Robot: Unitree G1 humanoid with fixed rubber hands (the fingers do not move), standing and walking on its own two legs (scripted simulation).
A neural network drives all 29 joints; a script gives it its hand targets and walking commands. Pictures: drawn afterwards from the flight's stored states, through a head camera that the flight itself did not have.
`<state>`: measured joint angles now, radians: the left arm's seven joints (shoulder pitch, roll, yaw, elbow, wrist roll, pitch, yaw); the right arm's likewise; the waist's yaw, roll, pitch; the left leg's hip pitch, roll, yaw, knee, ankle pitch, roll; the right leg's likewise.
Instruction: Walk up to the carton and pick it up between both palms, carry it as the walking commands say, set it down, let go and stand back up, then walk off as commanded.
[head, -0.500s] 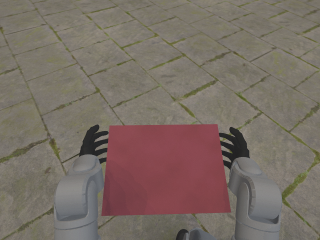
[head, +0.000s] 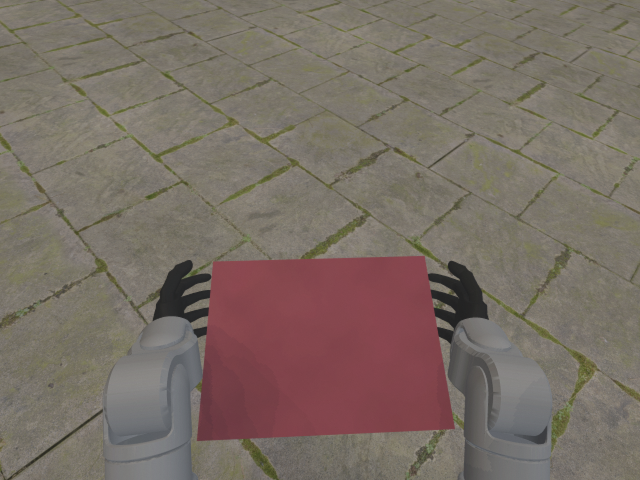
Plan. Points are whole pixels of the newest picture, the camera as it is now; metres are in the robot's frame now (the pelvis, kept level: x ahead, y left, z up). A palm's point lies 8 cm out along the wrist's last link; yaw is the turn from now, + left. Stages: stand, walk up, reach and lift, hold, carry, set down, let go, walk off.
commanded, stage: carry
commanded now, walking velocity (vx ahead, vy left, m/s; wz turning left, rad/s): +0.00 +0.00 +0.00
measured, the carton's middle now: (320, 355) +0.27 -0.01 +0.00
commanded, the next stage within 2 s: hold in 1.62 s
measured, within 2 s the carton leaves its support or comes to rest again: neither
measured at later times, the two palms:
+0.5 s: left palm (209, 279) +0.32 +0.13 +0.10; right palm (476, 284) +0.31 -0.19 +0.10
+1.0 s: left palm (190, 315) +0.27 +0.14 +0.10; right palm (481, 320) +0.26 -0.18 +0.10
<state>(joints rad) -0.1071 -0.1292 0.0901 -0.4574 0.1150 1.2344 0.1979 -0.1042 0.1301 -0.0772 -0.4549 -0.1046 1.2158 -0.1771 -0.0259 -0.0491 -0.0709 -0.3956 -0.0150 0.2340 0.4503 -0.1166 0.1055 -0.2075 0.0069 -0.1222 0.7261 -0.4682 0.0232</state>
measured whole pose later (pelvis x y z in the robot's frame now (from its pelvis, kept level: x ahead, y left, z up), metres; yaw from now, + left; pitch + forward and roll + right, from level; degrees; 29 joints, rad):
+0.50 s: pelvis +0.07 -0.03 +0.00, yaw -1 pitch +5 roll +1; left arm -0.08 -0.13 0.08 -0.45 0.09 1.23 0.21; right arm -0.07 0.13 -0.07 -0.48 -0.11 1.23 -0.18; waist 0.00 -0.01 -0.14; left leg -0.39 0.03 0.15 0.60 -0.27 0.03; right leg -0.19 -0.01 -0.16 0.61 -0.43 -0.03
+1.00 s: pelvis +0.03 -0.01 +0.00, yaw -1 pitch +2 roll +1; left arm -0.06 -0.13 0.07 -0.48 0.10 1.26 0.21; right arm -0.05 0.13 -0.07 -0.49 -0.10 1.25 -0.18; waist 0.00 -0.01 -0.13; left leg -0.40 0.01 0.15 0.58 -0.22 0.05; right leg -0.19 -0.02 -0.18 0.58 -0.43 -0.04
